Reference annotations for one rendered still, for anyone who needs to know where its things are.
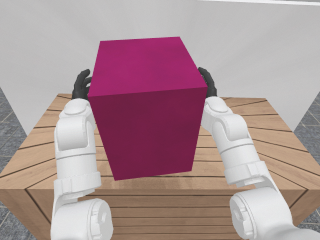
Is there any robot right hand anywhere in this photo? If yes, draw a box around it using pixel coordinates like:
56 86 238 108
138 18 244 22
198 67 218 98

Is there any robot left upper arm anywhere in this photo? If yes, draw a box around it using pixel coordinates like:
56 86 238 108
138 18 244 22
51 198 114 240

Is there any robot left hand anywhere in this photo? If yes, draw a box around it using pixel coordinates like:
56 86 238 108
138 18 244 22
71 69 92 101

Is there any left robot forearm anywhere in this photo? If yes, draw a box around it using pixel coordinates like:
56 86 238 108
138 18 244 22
50 98 102 240

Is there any robot right upper arm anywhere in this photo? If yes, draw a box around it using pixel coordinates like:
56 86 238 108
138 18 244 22
229 186 320 240

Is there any carton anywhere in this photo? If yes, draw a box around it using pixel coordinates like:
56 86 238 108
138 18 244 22
87 36 208 181

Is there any pedestal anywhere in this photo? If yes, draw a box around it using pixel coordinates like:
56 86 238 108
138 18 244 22
0 93 320 240

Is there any right robot forearm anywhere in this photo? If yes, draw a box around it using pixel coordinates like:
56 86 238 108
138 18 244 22
201 96 293 222

